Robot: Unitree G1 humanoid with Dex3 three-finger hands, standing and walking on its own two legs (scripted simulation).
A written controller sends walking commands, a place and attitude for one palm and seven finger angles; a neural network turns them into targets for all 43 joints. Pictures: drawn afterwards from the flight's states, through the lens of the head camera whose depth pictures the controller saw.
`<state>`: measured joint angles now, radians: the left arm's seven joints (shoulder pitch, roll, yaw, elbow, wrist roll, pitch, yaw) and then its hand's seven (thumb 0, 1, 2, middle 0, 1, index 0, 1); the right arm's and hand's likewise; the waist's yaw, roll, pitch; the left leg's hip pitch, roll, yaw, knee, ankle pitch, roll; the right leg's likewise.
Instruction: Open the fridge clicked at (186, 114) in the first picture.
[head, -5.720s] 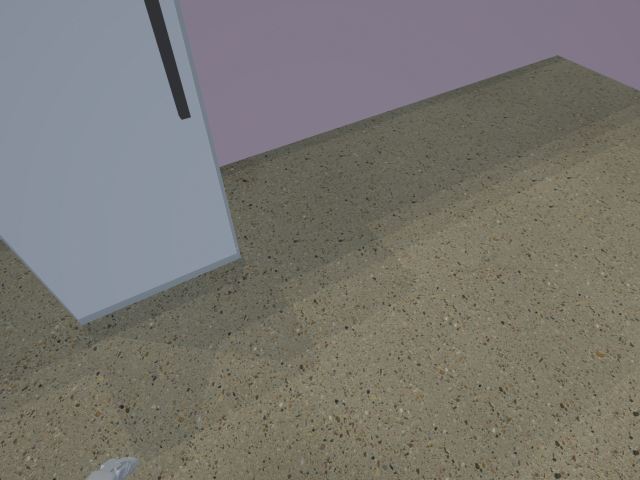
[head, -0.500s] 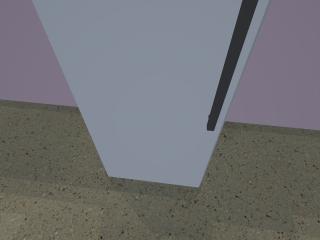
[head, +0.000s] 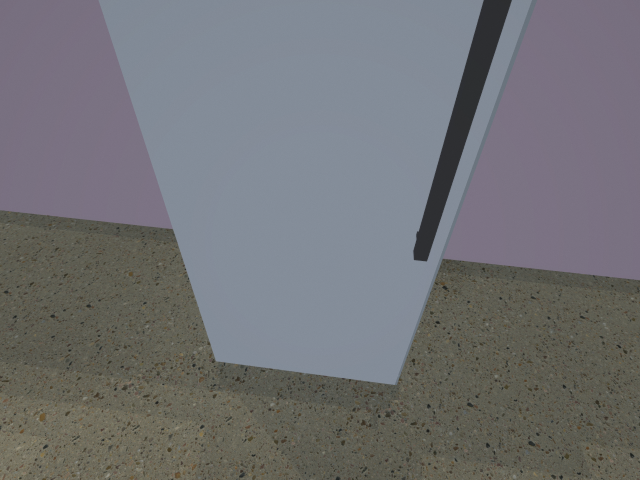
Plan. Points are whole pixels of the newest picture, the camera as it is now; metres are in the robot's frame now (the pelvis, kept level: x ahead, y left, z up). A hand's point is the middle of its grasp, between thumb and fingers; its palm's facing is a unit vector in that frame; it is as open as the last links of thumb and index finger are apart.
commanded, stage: come to a stop and stand still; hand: right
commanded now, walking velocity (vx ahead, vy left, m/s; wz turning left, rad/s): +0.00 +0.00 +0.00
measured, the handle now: (452, 135) +0.55 -0.15 +0.20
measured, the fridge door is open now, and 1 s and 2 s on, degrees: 0 0 0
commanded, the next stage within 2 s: look again from close up in 0.40 s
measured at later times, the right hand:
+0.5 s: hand out of the picture +0.00 -0.23 -0.15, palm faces -0.01 +0.95 -0.32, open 7.4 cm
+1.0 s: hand out of the picture +0.04 -0.22 -0.15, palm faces -0.01 +0.96 -0.29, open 7.4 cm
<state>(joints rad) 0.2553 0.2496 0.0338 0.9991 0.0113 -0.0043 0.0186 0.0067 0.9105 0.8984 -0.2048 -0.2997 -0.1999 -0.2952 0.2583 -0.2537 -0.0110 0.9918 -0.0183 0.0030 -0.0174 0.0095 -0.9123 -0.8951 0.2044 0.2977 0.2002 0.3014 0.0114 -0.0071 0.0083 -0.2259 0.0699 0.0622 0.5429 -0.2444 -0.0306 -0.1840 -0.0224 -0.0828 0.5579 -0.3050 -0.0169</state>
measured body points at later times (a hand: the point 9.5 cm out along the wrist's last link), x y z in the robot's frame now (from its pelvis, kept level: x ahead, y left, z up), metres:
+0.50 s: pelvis -0.03 +0.01 +0.01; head -0.04 +0.01 +0.46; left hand +0.00 +0.30 -0.13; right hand +0.00 -0.28 -0.13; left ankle +0.03 +0.14 -0.73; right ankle +0.00 -0.11 -0.73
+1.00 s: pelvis -0.01 +0.01 +0.01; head -0.01 +0.01 +0.46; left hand +0.05 +0.28 -0.13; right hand +0.04 -0.27 -0.13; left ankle +0.03 +0.14 -0.73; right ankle +0.00 -0.11 -0.73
